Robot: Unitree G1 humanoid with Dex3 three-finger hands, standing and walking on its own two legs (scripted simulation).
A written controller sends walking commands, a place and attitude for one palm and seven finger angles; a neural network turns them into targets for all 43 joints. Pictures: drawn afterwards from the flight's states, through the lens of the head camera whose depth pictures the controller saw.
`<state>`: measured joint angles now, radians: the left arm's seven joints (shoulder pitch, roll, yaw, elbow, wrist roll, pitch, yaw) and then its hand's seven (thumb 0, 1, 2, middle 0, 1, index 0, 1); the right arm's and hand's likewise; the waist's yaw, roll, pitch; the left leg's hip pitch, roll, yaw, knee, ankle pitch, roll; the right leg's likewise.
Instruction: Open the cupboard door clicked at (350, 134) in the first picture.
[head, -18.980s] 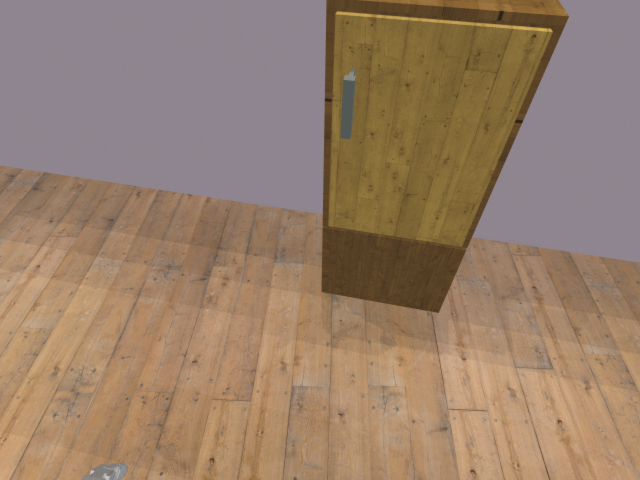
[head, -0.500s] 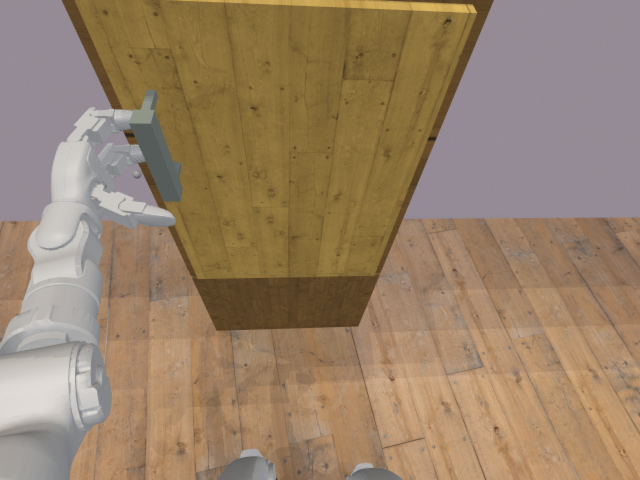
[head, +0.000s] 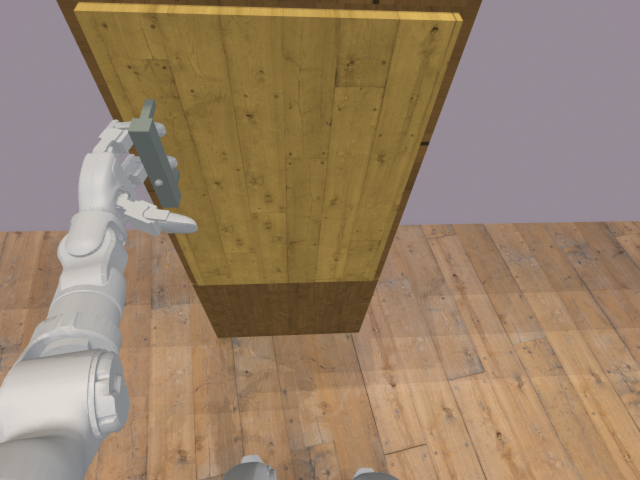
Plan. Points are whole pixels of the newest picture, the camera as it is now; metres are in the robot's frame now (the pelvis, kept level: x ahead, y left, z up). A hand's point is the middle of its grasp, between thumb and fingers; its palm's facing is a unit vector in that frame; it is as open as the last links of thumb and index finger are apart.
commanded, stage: slide the fingers in behind the handle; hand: left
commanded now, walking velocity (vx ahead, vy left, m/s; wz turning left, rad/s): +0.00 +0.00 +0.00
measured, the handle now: (160, 155) +0.51 +0.20 +0.09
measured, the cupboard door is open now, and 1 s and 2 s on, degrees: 0 0 31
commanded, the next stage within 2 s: close the thumb around the handle in 0.26 s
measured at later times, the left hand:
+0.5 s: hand (160, 181) +0.46 +0.19 +0.10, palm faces +0.04 -1.00 +0.00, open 13.5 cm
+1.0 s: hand (165, 185) +0.46 +0.18 +0.10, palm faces +0.00 -1.00 +0.02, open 6.1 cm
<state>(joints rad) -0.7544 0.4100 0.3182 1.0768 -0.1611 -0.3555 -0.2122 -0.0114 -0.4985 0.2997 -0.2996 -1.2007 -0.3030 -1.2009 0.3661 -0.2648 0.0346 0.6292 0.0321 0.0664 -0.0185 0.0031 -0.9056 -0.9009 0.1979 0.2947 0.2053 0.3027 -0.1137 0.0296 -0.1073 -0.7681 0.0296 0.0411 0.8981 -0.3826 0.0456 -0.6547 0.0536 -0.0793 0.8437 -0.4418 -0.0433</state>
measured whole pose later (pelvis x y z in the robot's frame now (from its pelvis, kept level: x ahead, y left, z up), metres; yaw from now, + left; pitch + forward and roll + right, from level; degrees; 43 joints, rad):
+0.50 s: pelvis +0.00 +0.00 +0.00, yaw +0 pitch +14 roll -2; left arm -0.77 0.41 0.32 1.09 -0.15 -0.38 -0.20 -0.01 -0.42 0.33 -0.30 -1.21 -0.31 -1.21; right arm 0.37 -0.27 0.03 0.64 0.03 0.06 -0.02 0.00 -0.91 -0.90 0.20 0.29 0.21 0.30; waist -0.12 0.03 -0.10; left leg -0.77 0.03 0.04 0.90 -0.38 0.04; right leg -0.66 0.05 -0.08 0.85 -0.44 -0.05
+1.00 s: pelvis +0.00 +0.00 +0.00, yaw +0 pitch +14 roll -2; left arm -0.74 0.38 0.32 1.05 -0.16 -0.37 -0.24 -0.01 0.63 0.80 -0.38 -1.33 -0.38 -1.33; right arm 0.37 -0.27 0.03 0.63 0.03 0.07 -0.02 0.00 -0.91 -0.90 0.20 0.29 0.21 0.30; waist -0.11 0.03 -0.11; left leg -0.76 0.03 0.04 0.89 -0.38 0.05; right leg -0.65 0.05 -0.07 0.84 -0.44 -0.04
